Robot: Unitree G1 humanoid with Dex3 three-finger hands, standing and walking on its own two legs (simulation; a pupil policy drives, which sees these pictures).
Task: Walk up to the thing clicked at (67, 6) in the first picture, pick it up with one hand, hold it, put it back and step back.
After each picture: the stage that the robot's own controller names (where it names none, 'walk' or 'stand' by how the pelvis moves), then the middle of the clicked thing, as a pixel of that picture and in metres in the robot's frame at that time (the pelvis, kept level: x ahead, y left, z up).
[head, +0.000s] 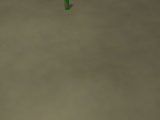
stand; (66, 1) +2.29 +0.27 -0.65
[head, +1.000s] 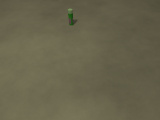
walk; (70, 17) +2.15 +0.36 -0.66
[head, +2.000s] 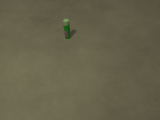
walk; (66, 29) +1.54 +0.30 -0.65
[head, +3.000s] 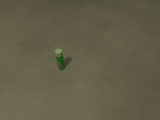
walk; (60, 59) +1.08 +0.29 -0.65
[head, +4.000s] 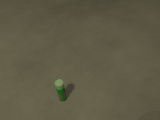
walk; (61, 91) +0.71 +0.24 -0.65
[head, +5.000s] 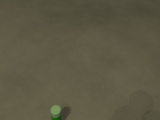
walk; (56, 117) +0.50 +0.17 -0.63
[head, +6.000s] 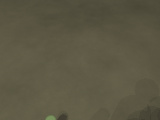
stand; out of the picture +0.43 +0.21 -0.65
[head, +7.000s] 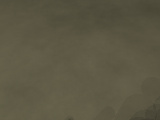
stand; out of the picture +0.39 +0.17 -0.65
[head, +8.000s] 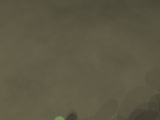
stand; out of the picture +0.38 +0.17 -0.64
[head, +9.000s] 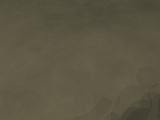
stand; out of the picture +0.34 +0.17 -0.65
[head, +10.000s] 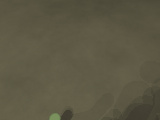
stand; out of the picture +0.38 +0.18 -0.64
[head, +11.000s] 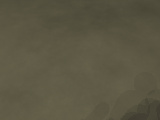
stand; out of the picture +0.35 +0.17 -0.65
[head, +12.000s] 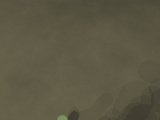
stand; out of the picture +0.37 +0.14 -0.65
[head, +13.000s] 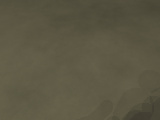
stand; out of the picture +0.34 +0.14 -0.66
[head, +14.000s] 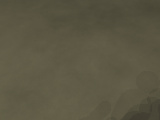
stand; out of the picture +0.34 +0.14 -0.66
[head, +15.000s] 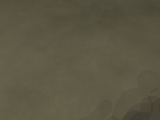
stand; out of the picture +0.34 +0.14 -0.66
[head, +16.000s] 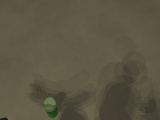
go down; (51, 108) +0.37 +0.15 -0.54
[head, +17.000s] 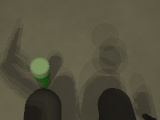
go down; (42, 75) +0.41 +0.16 -0.27
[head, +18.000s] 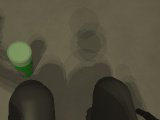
close in; (23, 62) +0.42 +0.18 -0.21
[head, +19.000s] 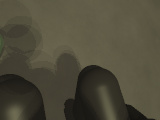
close; out of the picture +0.41 +0.21 -0.16
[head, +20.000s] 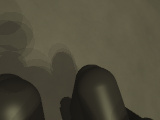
close; out of the picture +0.40 +0.21 -0.16
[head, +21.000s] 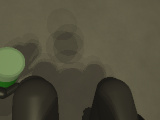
lift; (4, 75) +0.32 +0.24 -0.11
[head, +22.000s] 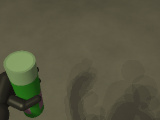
lift; (28, 89) +0.31 +0.17 +0.06
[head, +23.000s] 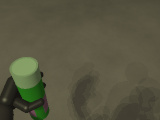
hold; (33, 93) +0.31 +0.16 +0.03
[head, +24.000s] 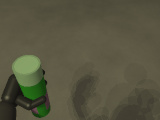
hold; (35, 90) +0.31 +0.16 +0.03
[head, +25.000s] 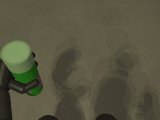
crouch; (26, 73) +0.38 +0.17 -0.03
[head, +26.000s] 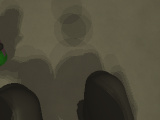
lower; out of the picture +0.46 +0.22 -0.11
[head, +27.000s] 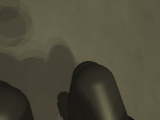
lower; out of the picture +0.44 +0.24 -0.17
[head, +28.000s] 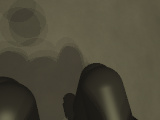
lower; out of the picture +0.42 +0.24 -0.16
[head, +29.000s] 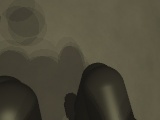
lower; out of the picture +0.43 +0.24 -0.15
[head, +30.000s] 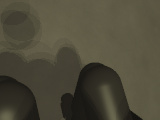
lower; out of the picture +0.42 +0.23 -0.16
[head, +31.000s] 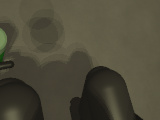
withdraw; out of the picture +0.43 +0.21 -0.18
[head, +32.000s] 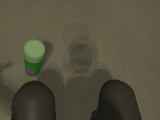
walk; (33, 61) +0.44 +0.18 -0.22
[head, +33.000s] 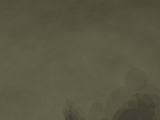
stand; out of the picture +0.36 +0.14 -0.58
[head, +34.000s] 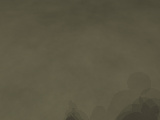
stand; out of the picture +0.38 +0.15 -0.59
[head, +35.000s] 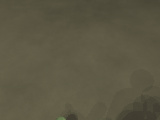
stand; out of the picture +0.38 +0.14 -0.61
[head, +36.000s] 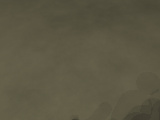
walk; out of the picture +0.39 +0.14 -0.65
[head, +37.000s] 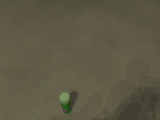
walk; (65, 103) +0.51 +0.15 -0.64
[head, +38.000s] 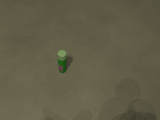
walk; (62, 62) +0.83 +0.13 -0.63
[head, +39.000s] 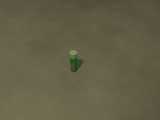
stand; (73, 61) +1.07 +0.13 -0.63
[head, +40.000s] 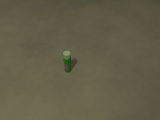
stand; (67, 62) +1.04 +0.15 -0.66
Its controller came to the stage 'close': yes
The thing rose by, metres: 0.68
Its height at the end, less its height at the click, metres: +0.00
